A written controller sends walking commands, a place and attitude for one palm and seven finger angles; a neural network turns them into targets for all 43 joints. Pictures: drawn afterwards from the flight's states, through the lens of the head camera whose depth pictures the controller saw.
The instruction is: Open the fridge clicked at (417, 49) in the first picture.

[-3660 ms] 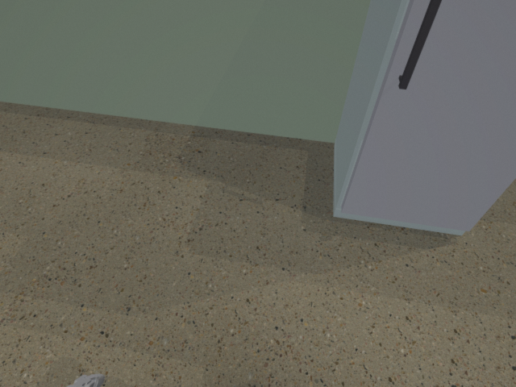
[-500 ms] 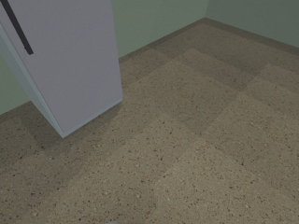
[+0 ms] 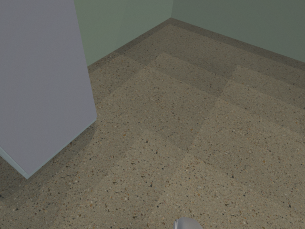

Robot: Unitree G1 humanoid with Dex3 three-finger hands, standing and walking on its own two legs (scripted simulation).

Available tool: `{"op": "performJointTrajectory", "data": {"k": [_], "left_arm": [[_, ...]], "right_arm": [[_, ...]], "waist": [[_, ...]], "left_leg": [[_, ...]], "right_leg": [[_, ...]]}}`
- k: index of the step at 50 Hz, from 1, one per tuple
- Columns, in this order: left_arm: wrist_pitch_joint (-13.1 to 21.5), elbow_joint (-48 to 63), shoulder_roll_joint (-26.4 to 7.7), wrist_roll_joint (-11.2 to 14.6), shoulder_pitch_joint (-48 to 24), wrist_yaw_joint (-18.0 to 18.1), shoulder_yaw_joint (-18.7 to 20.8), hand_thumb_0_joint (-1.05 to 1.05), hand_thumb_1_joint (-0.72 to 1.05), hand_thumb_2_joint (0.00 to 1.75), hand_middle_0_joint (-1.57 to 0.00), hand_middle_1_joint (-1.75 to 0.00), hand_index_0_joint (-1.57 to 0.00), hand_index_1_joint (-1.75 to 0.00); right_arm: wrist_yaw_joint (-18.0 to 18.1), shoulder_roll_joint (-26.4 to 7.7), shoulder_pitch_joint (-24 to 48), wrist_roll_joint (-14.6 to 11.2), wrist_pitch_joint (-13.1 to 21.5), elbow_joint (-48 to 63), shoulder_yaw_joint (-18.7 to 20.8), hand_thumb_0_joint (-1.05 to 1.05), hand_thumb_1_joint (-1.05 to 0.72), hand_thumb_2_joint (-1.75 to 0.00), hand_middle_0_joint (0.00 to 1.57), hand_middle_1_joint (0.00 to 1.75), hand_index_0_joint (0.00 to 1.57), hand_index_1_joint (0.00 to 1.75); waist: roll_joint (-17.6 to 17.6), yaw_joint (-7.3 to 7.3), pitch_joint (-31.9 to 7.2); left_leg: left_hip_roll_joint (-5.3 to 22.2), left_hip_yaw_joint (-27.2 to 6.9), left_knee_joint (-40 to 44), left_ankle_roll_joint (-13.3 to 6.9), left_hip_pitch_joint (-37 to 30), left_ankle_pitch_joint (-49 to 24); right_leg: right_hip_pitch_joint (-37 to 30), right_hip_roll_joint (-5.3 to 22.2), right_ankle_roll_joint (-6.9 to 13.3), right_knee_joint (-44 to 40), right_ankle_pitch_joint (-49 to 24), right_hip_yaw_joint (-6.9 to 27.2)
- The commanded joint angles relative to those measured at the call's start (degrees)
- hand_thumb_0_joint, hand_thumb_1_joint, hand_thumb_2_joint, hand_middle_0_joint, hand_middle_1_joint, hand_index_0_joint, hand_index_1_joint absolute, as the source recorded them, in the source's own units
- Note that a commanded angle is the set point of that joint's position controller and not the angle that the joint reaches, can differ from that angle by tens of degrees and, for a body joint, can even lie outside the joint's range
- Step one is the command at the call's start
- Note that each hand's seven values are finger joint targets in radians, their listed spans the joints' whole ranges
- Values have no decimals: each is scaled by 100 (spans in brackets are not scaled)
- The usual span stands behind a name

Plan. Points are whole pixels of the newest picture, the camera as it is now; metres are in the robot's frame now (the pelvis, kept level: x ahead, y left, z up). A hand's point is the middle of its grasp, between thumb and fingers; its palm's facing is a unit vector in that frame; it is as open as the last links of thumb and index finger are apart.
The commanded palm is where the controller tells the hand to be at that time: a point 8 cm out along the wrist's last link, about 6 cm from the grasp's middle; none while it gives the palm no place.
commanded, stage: walk to a spot facing it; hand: left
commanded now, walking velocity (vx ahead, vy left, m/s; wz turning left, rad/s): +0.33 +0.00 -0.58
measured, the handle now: out of the picture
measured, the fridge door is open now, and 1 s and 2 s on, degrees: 0 0 0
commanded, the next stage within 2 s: turn to face it in 0.30 s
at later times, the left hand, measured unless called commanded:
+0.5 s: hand (132, 167) +0.36 +0.09 -0.18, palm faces -0.23 -0.95 -0.20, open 7.4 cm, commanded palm none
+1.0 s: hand (115, 160) +0.39 +0.16 -0.19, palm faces +0.03 -0.98 -0.21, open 7.4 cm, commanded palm none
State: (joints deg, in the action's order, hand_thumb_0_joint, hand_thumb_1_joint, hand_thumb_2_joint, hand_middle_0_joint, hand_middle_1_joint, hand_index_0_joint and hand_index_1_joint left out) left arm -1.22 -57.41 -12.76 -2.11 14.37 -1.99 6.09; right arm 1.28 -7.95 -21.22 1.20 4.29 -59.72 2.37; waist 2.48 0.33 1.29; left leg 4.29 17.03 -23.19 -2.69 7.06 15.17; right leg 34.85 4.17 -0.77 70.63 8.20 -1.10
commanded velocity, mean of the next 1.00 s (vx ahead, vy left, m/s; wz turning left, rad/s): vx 0.10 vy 0.00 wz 0.16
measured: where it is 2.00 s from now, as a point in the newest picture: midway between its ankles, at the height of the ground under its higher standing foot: (164, 221)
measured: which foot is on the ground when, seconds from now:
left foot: down 0.00-0.34, up 0.36-0.78, down 0.80-1.00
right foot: up 0.00-0.32, down 0.34-0.80, up 0.82-1.00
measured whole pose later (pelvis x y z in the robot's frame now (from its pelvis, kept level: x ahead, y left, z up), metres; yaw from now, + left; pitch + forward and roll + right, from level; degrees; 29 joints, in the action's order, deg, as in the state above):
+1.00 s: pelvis +0.32 -0.04 -0.01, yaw -2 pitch +0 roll -2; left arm -2.1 -55.8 -12.3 -1.1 11.3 0.7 4.8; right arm 0.0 -9.7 -11.8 1.4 -1.0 -54.5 2.5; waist 0.8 -0.3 5.1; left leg 0.6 3.9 -30.5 -3.7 20.1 11.0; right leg 27.3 4.6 -3.6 63.7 23.8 -1.7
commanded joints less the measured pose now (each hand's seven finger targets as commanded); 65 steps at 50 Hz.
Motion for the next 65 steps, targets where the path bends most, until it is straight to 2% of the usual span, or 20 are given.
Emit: {"op": "performJointTrajectory", "data": {"k": [1,9,13,15,16,17,18,19,25,30,36,39,40,41,42,48,57,62,63,65], "left_arm": [[-3,374,50,-1,-239,-47,-42,0,90,90,-20,-30,-20,-30],[116,777,208,30,-1604,-101,-171,0,90,90,-20,-30,-20,-30],[202,638,96,29,-996,-71,-120,0,90,90,-20,-30,-20,-30],[311,295,-219,-4,258,-27,-17,0,90,90,-20,-30,-20,-30],[384,77,-691,-7,1100,13,111,0,90,90,-20,-30,-20,-30],[440,-3,-1320,43,1538,116,219,0,90,90,-20,-30,-20,-30],[368,3,-1636,197,1499,202,281,0,90,90,-20,-30,-20,-30],[321,115,-1464,223,1070,239,259,0,90,90,-20,-30,-20,-30],[533,261,-366,102,-313,336,-232,0,90,90,-20,-30,-20,-30],[481,170,-223,128,-336,296,-335,0,90,90,-20,-30,-20,-30],[297,121,-567,88,86,374,-176,0,90,90,-20,-30,-20,-30],[209,247,-583,140,104,384,-105,0,90,90,-20,-30,-20,-30],[189,395,-311,209,240,369,-115,0,90,90,-20,-30,-20,-30],[158,600,-278,180,16,381,-185,0,90,90,-20,-30,-20,-30],[102,658,-376,142,-216,395,-181,0,90,90,-20,-30,-20,-30],[37,561,-314,108,-164,285,-45,0,90,90,-20,-30,-20,-30],[-15,897,-349,135,-693,318,-59,0,90,90,-20,-30,-20,-30],[27,859,-451,197,-140,347,-69,0,90,90,-20,-30,-20,-30],[54,808,-534,196,182,363,-34,0,90,90,-20,-30,-20,-30],[113,918,-1506,32,238,433,123,0,90,90,-20,-30,-20,-30]], "right_arm": [[48,-687,-429,-29,138,116,150,0,-90,-90,20,30,20,30],[41,-710,-1110,62,52,-210,133,0,-90,-90,20,30,20,30],[38,-959,-908,54,11,-103,229,0,-90,-90,20,30,20,30],[15,-1215,-553,-4,-4,86,287,0,-90,-90,20,30,20,30],[-63,-1169,-443,-79,-12,222,283,0,-90,-90,20,30,20,30],[-85,-708,-555,-151,1,472,200,0,-90,-90,20,30,20,30],[-29,-671,-57,-162,-27,656,167,0,-90,-90,20,30,20,30],[-3,-650,131,-134,-50,695,214,0,-90,-90,20,30,20,30],[1,-250,-519,6,-441,129,33,0,-90,-90,20,30,20,30],[-67,-262,13,-44,-496,224,-26,0,-90,-90,20,30,20,30],[-161,-504,1056,-12,-464,633,34,0,-90,-90,20,30,20,30],[-182,-857,285,51,-452,536,173,0,-90,-90,20,30,20,30],[-153,-1369,-32,94,-414,573,283,0,-90,-90,20,30,20,30],[-118,-1589,-172,38,-466,521,299,0,-90,-90,20,30,20,30],[-80,-1509,-45,27,-485,510,291,0,-90,-90,20,30,20,30],[-42,-1288,808,7,-410,899,295,0,-90,-90,20,30,20,30],[-93,-1503,564,32,-518,871,454,0,-90,-90,20,30,20,30],[-131,-1595,950,22,-606,1049,538,0,-90,-90,20,30,20,30],[-148,-1519,1085,-3,-624,1133,537,0,-90,-90,20,30,20,30],[-177,-809,1078,-40,-640,1383,436,0,-90,-90,20,30,20,30]], "waist": [[-726,-53,443],[-842,-483,904],[-1125,-116,431],[-1110,518,-417],[-498,936,-1096],[822,930,-1803],[826,852,-1871],[184,653,-1112],[-136,-465,-121],[473,-353,-5],[432,88,175],[-543,-252,-323],[-1949,-310,-576],[-2155,-363,-566],[-1649,-322,-431],[-808,-85,-706],[-1181,-317,-492],[-1352,-50,-651],[-1158,126,-743],[1694,261,-402]], "left_leg": [[1578,-836,1378,-34,-454,-781],[1723,-185,1057,-287,-1190,-2333],[1697,374,-175,-164,-1436,-5186],[1535,556,-1957,102,-1066,-5704],[1378,519,-3486,326,158,-4206],[316,34,-5278,641,2293,1337],[63,-884,-6298,628,3034,2069],[390,-1274,-6438,587,3163,1489],[574,-1525,-4618,588,1739,367],[346,-1405,-3045,615,1622,-254],[214,-1164,-1853,530,1765,156],[284,-1500,-588,285,461,-1637],[1516,-3210,-171,-386,-309,-3789],[2173,-3982,231,-1064,-239,-4531],[2001,-3913,381,-1098,16,-3301],[980,-2892,566,-555,297,-1525],[887,-3581,509,-727,335,-1263],[527,-3737,133,-477,966,-1375],[315,-3578,-83,-247,1435,-930],[-969,-1916,-2569,617,3515,1569]], "right_leg": [[1002,298,-121,-347,-236,15],[864,182,57,-2532,162,-685],[-279,-437,422,-3137,637,-1179],[-2108,-741,620,-3702,386,-1304],[-3904,-196,865,-3986,-273,-619],[-5535,1491,1571,-4135,-1713,2320],[-5559,2021,1992,-4750,-2548,3392],[-4834,1999,2011,-4861,-2430,2787],[-1461,1011,1043,-5315,-2808,221],[-1628,769,842,-5456,-1973,-318],[-2608,1382,829,-4834,-2170,-251],[-2271,1038,309,-3129,-1434,-788],[-1138,288,-157,-1883,739,-1071],[-681,-104,-283,-713,3173,-641],[-512,66,-225,-368,2880,-160],[-494,120,-341,-544,1366,33],[-750,-97,-428,-1977,1753,32],[-2114,-386,-306,-3720,1224,-71],[-2829,-287,-254,-4590,729,-96],[-3578,2297,643,-5974,1318,2492]]}}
